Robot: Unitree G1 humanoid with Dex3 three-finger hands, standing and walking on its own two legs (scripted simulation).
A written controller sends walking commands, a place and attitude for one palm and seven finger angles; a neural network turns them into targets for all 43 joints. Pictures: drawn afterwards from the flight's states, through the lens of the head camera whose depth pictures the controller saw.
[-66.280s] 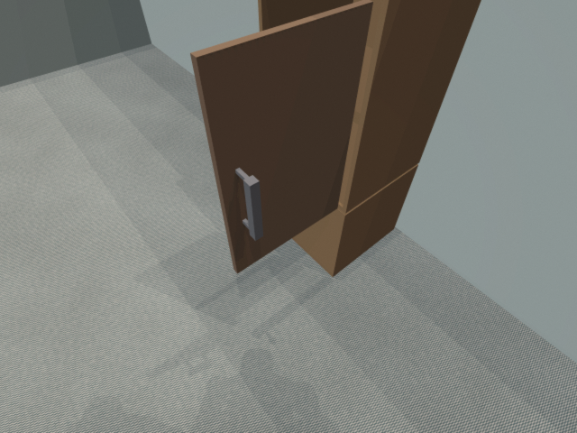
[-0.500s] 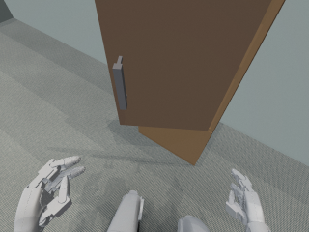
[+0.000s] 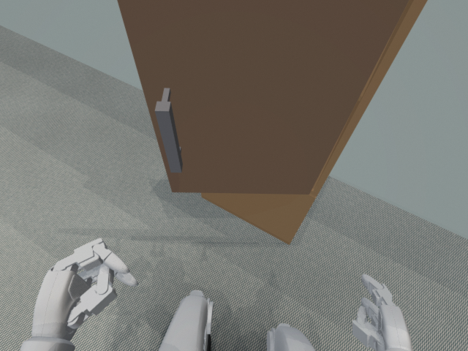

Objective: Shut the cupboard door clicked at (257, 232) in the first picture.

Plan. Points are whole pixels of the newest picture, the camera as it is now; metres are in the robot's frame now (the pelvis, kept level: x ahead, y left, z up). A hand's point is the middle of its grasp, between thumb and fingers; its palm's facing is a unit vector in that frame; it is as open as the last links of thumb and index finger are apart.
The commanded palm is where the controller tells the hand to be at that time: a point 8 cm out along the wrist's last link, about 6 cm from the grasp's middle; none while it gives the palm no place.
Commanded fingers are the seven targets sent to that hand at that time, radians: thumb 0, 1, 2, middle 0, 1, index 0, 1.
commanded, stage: raise the hand and make a fist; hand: left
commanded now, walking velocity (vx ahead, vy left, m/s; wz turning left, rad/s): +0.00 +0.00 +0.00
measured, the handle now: (172, 133) +0.48 +0.17 +0.05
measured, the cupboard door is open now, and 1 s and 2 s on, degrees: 30 30 30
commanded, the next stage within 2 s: bring the fist close to the handle in 0.88 s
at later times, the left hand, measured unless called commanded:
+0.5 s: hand (113, 279) +0.21 +0.20 +0.05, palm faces +0.06 -1.00 -0.05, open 3.1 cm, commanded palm +0.19 +0.25 +0.06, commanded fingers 0.00 0.90 0.90 -1.30 -1.50 -1.30 -1.50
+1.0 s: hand (124, 271) +0.22 +0.18 +0.05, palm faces +0.06 -1.00 -0.04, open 3.1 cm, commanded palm +0.20 +0.23 +0.06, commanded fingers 0.00 0.90 0.90 -1.30 -1.50 -1.30 -1.50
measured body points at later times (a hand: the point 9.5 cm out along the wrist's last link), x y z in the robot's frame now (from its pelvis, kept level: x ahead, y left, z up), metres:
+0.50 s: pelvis -0.01 +0.00 +0.01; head +0.06 +0.03 +0.45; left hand +0.20 +0.25 +0.06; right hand +0.18 -0.22 -0.07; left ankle +0.08 +0.11 -0.61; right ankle -0.01 -0.12 -0.61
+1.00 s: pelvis +0.00 +0.00 +0.01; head +0.07 +0.01 +0.45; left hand +0.21 +0.24 +0.06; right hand +0.19 -0.23 -0.07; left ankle +0.08 +0.11 -0.61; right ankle -0.01 -0.12 -0.61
